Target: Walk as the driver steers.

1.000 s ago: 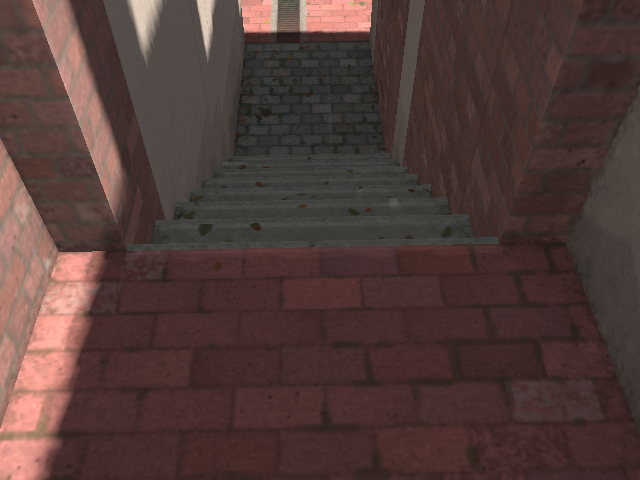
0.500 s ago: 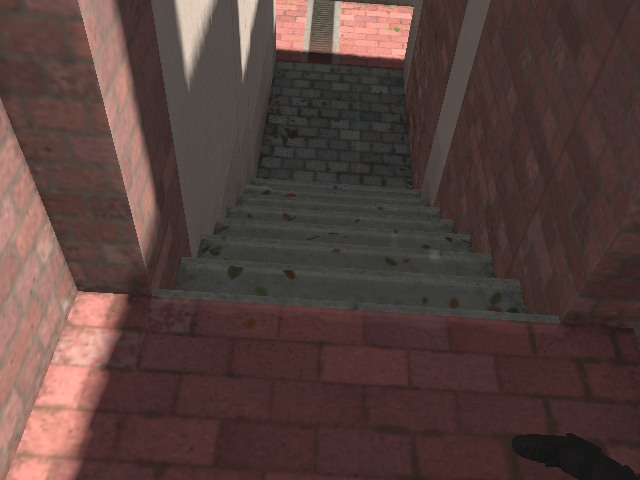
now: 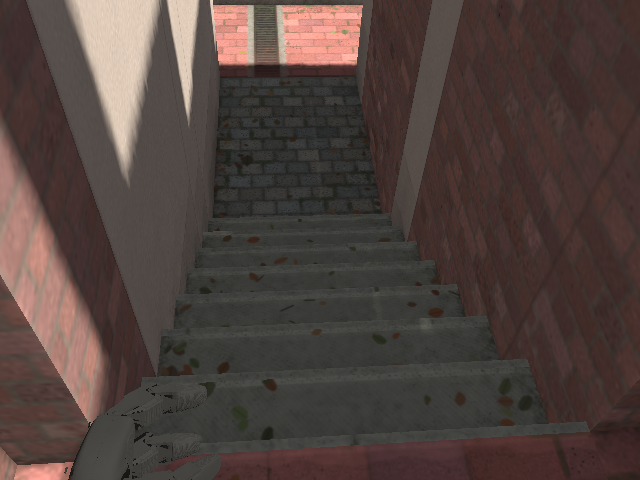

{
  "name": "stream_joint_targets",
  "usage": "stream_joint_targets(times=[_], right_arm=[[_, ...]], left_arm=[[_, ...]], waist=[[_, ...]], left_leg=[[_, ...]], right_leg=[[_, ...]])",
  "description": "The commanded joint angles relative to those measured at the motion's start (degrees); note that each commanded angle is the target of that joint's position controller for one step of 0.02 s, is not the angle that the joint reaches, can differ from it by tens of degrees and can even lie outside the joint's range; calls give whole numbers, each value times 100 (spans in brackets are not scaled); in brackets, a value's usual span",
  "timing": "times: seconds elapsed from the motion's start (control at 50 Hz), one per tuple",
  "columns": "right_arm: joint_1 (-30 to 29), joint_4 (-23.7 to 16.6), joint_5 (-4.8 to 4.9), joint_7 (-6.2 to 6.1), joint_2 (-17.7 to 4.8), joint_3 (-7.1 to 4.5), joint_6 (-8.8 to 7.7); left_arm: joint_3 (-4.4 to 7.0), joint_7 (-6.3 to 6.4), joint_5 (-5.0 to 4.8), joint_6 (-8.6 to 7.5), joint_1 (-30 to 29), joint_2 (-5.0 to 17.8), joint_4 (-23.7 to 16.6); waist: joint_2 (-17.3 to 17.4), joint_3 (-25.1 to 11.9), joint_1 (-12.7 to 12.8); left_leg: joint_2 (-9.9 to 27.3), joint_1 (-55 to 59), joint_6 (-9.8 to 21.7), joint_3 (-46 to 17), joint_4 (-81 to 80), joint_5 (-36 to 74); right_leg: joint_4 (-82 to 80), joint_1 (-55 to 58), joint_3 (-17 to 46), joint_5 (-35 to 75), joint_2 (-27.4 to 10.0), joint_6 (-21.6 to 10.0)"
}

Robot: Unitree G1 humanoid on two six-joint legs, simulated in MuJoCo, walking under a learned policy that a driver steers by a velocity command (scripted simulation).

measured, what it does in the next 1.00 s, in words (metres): goes down: right foot, then left foot 0.18 m lower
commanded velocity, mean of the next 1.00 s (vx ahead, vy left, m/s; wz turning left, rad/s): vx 0.92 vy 0.00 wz -0.19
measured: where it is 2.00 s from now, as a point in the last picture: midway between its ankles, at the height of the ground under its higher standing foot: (306, 321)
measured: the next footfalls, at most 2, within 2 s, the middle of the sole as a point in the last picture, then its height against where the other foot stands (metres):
right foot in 0.08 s outside the picture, level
left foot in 0.64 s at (245, 413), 0.18 m lower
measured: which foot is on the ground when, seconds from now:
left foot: down 0.00-0.10, up 0.12-0.62, down 0.64-0.98, up 1.00-1.00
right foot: up 0.00-0.06, down 0.08-0.62, up 0.64-0.98, down 1.00-1.00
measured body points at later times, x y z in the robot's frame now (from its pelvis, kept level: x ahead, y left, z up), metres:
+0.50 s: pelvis +0.46 -0.02 -0.02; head +0.46 -0.01 +0.43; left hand +0.41 +0.23 -0.17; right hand +0.65 -0.26 -0.10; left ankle +0.67 +0.11 -0.71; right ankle +0.28 -0.11 -0.72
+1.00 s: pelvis +0.89 -0.02 -0.32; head +0.88 -0.01 +0.13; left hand +1.02 +0.22 -0.44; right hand +0.81 -0.25 -0.46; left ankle +0.74 +0.11 -0.80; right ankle +1.00 -0.08 -1.02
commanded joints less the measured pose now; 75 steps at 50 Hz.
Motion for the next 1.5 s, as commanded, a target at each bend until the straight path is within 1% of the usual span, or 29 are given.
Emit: stream_joint_targets(times=[0.02, 0.08, 0.12, 0.14, 0.18, 0.26, 0.36, 0.46, 0.54, 0.6, 0.64, 0.68, 0.7, 0.74, 0.8, 0.9, 0.96, 0.98, 1.0, 1.02, 1.08, 1.1, 1.14, 1.18, 1.24, 1.32, 1.36, 1.38, 1.5], right_arm=[[297, -137, -118, -1, -1059, -210, 55], [-510, -327, -293, 18, -1568, -341, 225], [393, -647, -30, 202, -78, 20, -199], [-136, -744, 398, 150, -852, -198, -383], [-1240, -1083, 427, 103, -901, -211, -395], [-988, -1133, 327, 126, -521, -280, 37], [-2187, -1517, -182, 181, -504, -236, -84], [-3812, -2016, 176, 492, -970, -480, -255], [-3169, -1744, 73, 736, -661, -442, -156], [497, -542, -97, 435, -1683, -880, 43], [3152, 379, -308, 298, -1657, -917, -33], [1408, -122, -329, 380, -1015, -574, -160], [1059, -130, -172, 428, -1040, -593, -95], [249, 113, 20, 445, -1272, -660, -50], [-1464, -135, 63, -62, -780, -399, -189], [-1039, -304, 235, -709, -1011, -416, -347], [-2308, -1029, 120, -242, -1643, -658, -91], [-3543, -1374, 421, -258, -1504, -728, -214], [-3517, -1454, 171, -304, -610, -562, -304], [-1534, -1963, 107, -283, -219, -507, -250], [-761, -1569, -12, -334, -901, -604, 18], [-909, -1910, -196, -343, -700, -537, 35], [-814, -1634, -189, -186, -609, -449, -47], [-1525, -1870, -233, -114, -899, -483, 19], [-3489, -2649, -337, 112, -603, -317, 123], [-959, -1914, -132, 230, -252, -418, 308], [406, -1475, -289, 184, -764, -517, 370], [-319, -1501, -164, 170, -983, -470, 301], [-1449, -1883, -296, -158, -1270, -243, 770]], left_arm=[[141, -95, -64, -112, -977, 383, -835], [551, 102, -62, 40, 2008, 1296, -165], [601, 169, 294, -24, 3346, 1784, 405], [513, 240, 304, 5, 3262, 922, 586], [386, 239, 306, -8, 2742, 481, 764], [182, 197, 312, -103, 1755, 129, 857], [333, 434, 177, -203, 2342, 837, 1029], [273, 624, 6, 60, 4438, 491, 1660], [257, 746, 80, 189, 3737, 482, 1647], [392, 572, 306, 112, 2297, 1123, 1163], [410, 535, 28, 32, 1257, 764, 1369], [212, 501, -324, -57, 3457, -75, 1159], [286, 612, -333, 62, 3460, 111, 1198], [267, 715, -216, 265, 3522, -3, 1183], [338, 766, -160, 570, 2648, 206, 703], [240, 253, 228, 547, 2155, -43, 669], [744, 625, 177, 599, 4451, 1161, 1124], [724, 722, 417, 645, 6335, 1126, 1708], [639, 693, 326, 718, 6018, 1110, 1926], [287, 546, 441, 521, 4345, 617, 1259], [433, 427, 135, 487, 2107, 790, 249], [485, 691, 360, 496, 1598, 1122, 84], [256, 1048, 669, 608, 1877, 607, 108], [268, 1086, 134, 543, 2168, 416, 184], [208, 1248, 26, 767, 3090, -20, 409], [87, 1107, 151, 985, 1836, 95, 45], [2, 826, 264, 827, 1836, -117, -113], [44, 793, 47, 687, 2818, -23, -125], [23, 1016, -48, 1207, 664, -51, -793]], waist=[[1064, 739, 322], [1588, -763, 2129], [-2109, -3166, 1254], [-1201, -2580, 1422], [526, -855, 1065], [93, 206, 37], [13, 346, 373], [-104, 1191, 1355], [-17, 627, 1099], [-334, -292, -496], [1637, 217, -2262], [2836, -361, -156], [932, -153, 143], [-162, 246, 850], [216, 1513, 1168], [711, 782, 827], [613, -644, 2215], [23, -183, 3369], [-1663, 1106, 2839], [-1161, 646, 586], [1199, 252, -245], [465, 80, -760], [105, -806, -589], [145, -992, -198], [-109, -410, 692], [-269, 174, -153], [1577, -1025, -552], [2327, -1838, 230], [-361, 17, 508]], left_leg=[[1453, -314, 686, -69, 696, 6075], [1478, -1424, 483, 69, 4504, 8754], [-443, -5553, 293, -1284, 8789, -359], [-102, -5747, 579, -1693, 8895, -131], [371, -5757, 570, -1217, 8680, -26], [865, -4910, 378, -992, 7746, 378], [576, -3267, 87, 33, 4338, 3334], [952, -8699, 645, -991, 3960, 2846], [589, -4163, 436, -165, 2634, 5627], [171, -993, 275, 415, 3792, 5114], [1135, 509, 751, -344, 2077, 5149], [2020, 680, 963, -2071, 3377, 7479], [2389, -25, 1331, -2375, 3033, 5966], [2837, -1979, 1735, -3323, 2778, 3200], [1742, -5373, 429, -1311, 2690, 2359], [654, -6016, 6, 1155, 4450, 1175], [976, -5638, -248, 1194, 8434, 5305], [458, -6523, -649, 1001, 11821, 2013], [-501, -7003, -818, 707, 13860, -3015], [-366, -7811, -607, -820, 12426, -2320], [285, -6905, -19, -633, 9173, 309], [83, -5487, -243, -376, 7432, 1328], [-372, -3224, -514, -282, 7805, 3353], [-38, -4576, -367, -1079, 6622, 4060], [-83, -5799, -371, -1104, 3807, 3862], [331, -1798, 234, -502, 725, 5089], [1915, 1286, 1419, -1705, 3052, 8788], [2379, 1289, 2114, -2534, 3561, 9295], [1868, -3047, 1874, -2643, 2030, 4878]], right_leg=[[-184, 570, -409, -840, 558, -207], [4, 4022, -153, -1604, 674, -727], [-1039, 8166, 5320, -4169, -1859, -1965], [-1640, 7775, 5261, -3618, -1627, -1510], [-1613, 5571, 3276, -2021, -1288, -1278], [-1689, 2679, 1626, -586, -657, -1077], [-1877, 1462, 359, -866, 290, -805], [-90, 6494, 1842, -1109, -1036, -796], [-206, 3537, 702, -2133, -173, -445], [3280, 2769, 644, 283, 174, -44], [9752, 783, 845, -2914, 1456, 625], [8621, -829, 2281, -5292, 1259, 130], [8466, -967, 1812, -4834, 1004, 255], [8323, -1354, 1474, -4065, 276, 74], [3973, -129, 1792, -1385, -336, 297], [823, 3493, -20, 3681, 779, 794], [1635, 6005, -1114, 2488, 1490, 458], [-106, 6632, -72, 2629, 465, -382], [-1051, 5370, 1004, 3567, 124, -642], [-263, 5210, 2983, 3741, 11, -880], [-23, 2318, 2738, 2284, -8, -647], [262, 422, 3210, 2317, -180, -988], [1045, -109, 3282, 2806, -20, -1109], [1832, 1329, 3297, 253, 186, -1180], [2159, 2768, 3046, -1659, 701, -945], [3605, 547, 2144, -991, 1099, -575], [7842, -1844, 1431, -5170, 1882, 249], [9228, -1783, 1867, -6491, 1572, 495], [10399, -1256, 1411, -4170, 1064, 1132]])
